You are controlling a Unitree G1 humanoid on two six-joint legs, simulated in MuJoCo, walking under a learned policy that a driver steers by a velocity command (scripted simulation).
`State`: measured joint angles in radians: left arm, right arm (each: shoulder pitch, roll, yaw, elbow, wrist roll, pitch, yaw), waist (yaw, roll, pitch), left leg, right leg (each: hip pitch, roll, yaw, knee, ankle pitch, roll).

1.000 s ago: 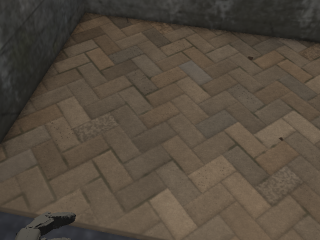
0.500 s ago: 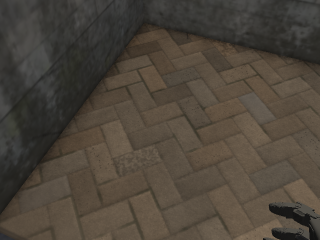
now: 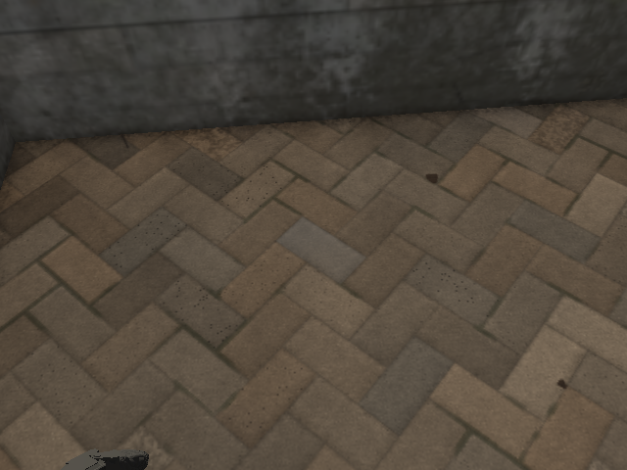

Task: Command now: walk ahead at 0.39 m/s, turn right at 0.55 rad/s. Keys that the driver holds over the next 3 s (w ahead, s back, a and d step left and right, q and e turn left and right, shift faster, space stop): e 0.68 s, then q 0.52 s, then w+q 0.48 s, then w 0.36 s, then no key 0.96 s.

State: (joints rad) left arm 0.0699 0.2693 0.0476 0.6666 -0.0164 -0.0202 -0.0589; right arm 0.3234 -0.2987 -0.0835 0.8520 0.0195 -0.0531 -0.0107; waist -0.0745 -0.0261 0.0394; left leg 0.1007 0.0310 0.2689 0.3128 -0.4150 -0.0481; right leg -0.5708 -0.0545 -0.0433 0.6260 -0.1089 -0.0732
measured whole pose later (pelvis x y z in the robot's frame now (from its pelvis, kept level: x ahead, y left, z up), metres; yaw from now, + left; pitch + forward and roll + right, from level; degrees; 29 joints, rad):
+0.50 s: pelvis +0.18 +0.00 +0.01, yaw -18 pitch +2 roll +0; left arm 0.20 0.32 0.08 0.65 -0.02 0.04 0.03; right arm 0.10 -0.29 -0.05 0.72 0.00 -0.03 -0.01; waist 0.03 0.01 0.02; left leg -0.42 -0.02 -0.11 0.57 -0.19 -0.07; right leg -0.30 0.15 0.21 0.56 -0.28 -0.05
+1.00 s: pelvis +0.20 -0.02 +0.01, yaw -23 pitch +0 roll +0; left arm 0.16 0.24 0.04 0.68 0.02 0.04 0.02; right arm 0.21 -0.28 -0.04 0.79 0.00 0.01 0.00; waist -0.05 0.04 0.03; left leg -0.31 0.04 -0.01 0.60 -0.30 -0.04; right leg -0.22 0.00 -0.01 0.52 -0.30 0.00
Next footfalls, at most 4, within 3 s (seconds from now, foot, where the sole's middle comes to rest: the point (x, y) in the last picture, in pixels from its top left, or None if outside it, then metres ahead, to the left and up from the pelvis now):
0.02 right None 0.18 -0.10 -0.76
0.52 left None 0.32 0.09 -0.76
0.88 right None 0.17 -0.15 -0.76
1.22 left None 0.27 0.08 -0.76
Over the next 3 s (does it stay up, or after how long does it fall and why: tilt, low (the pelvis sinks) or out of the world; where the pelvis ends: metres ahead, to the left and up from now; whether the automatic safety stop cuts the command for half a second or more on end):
stays up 0.74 0.00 0.02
